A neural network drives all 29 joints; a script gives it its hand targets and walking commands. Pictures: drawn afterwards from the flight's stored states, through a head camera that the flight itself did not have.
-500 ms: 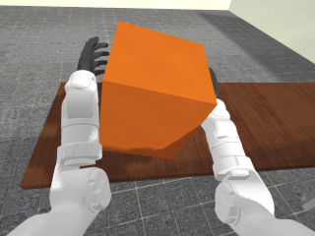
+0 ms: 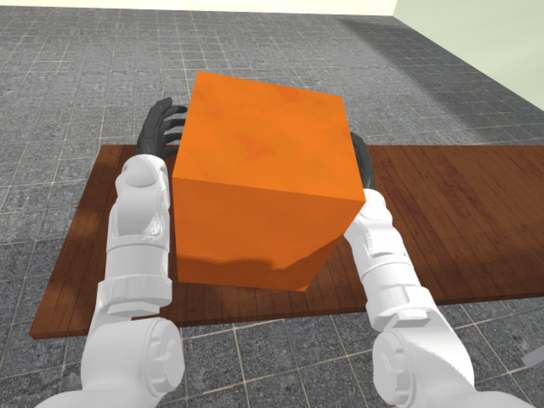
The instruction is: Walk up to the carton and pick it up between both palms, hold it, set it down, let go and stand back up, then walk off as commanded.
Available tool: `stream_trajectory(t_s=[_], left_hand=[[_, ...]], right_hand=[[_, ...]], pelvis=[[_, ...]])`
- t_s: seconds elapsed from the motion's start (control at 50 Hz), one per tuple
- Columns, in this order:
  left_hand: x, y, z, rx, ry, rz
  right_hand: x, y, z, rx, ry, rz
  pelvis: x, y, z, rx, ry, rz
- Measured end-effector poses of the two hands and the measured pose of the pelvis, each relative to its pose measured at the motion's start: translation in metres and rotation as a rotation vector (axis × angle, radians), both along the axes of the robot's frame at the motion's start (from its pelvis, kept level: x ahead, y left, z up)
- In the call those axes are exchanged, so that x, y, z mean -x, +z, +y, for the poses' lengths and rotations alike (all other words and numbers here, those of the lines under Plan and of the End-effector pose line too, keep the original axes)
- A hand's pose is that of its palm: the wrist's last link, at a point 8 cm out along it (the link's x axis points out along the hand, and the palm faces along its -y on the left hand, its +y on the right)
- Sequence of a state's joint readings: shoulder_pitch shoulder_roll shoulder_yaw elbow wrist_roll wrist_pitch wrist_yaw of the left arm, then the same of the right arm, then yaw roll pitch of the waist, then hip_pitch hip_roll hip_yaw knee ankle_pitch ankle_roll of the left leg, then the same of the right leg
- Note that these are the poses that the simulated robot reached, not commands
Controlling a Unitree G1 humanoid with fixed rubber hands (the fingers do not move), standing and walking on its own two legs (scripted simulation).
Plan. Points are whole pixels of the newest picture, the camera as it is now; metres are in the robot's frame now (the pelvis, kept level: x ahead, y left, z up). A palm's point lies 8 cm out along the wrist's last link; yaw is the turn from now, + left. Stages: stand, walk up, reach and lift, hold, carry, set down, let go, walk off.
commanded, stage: set down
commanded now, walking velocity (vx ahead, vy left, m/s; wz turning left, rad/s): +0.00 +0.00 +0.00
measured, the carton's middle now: (256, 192) +0.39 +0.01 +0.13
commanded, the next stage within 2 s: none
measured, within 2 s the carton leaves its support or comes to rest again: rests again in 1.98 s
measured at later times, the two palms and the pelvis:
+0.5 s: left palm (159, 169) +0.41 +0.16 +0.15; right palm (352, 200) +0.38 -0.14 +0.12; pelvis +0.00 +0.00 +0.00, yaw +0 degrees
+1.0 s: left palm (159, 186) +0.41 +0.16 +0.12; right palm (347, 208) +0.39 -0.14 +0.10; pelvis +0.01 +0.00 +0.00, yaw +0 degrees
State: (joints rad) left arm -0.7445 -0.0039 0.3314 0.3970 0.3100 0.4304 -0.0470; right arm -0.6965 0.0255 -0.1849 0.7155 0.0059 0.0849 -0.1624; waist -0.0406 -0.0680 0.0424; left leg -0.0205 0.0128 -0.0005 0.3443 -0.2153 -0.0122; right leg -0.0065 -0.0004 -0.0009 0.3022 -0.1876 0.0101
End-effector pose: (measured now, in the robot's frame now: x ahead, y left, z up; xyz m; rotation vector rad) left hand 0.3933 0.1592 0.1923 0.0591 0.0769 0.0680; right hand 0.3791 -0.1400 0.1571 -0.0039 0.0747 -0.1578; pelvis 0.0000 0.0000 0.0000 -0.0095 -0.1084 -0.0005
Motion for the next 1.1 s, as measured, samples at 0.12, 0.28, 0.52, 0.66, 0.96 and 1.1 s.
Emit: stream_trajectory(t_s=[0.12,0.28,0.52,0.66,0.96,1.1], left_hand=[[0.006,-0.017,-0.003,0.017,-0.018,0.066],[0.002,-0.016,-0.007,0.040,-0.031,0.058],[-0.020,-0.043,0.000,0.061,-0.024,0.120],[-0.030,-0.051,-0.001,-0.027,-0.022,0.099],[-0.019,-0.072,0.003,-0.009,-0.027,0.128],[-0.005,-0.062,0.002,0.018,-0.028,0.089]], right_hand=[[0.012,-0.018,-0.003,-0.034,-0.018,0.055],[0.014,-0.022,-0.006,-0.047,-0.035,0.039],[-0.008,-0.038,-0.001,-0.058,-0.034,0.093],[-0.023,-0.043,-0.002,-0.065,-0.026,0.069],[-0.010,-0.057,0.002,-0.032,-0.028,0.094],[0.005,-0.046,0.001,-0.017,-0.033,0.052]], pelvis=[[0.013,0.000,0.000,0.000,0.000,-0.017],[0.015,0.000,0.000,0.000,0.000,-0.021],[-0.004,0.000,0.000,0.000,0.000,0.005],[-0.020,0.000,0.000,0.000,0.000,0.039],[-0.017,0.000,0.003,0.004,0.002,0.035],[-0.005,0.000,0.003,0.000,0.004,0.020]])
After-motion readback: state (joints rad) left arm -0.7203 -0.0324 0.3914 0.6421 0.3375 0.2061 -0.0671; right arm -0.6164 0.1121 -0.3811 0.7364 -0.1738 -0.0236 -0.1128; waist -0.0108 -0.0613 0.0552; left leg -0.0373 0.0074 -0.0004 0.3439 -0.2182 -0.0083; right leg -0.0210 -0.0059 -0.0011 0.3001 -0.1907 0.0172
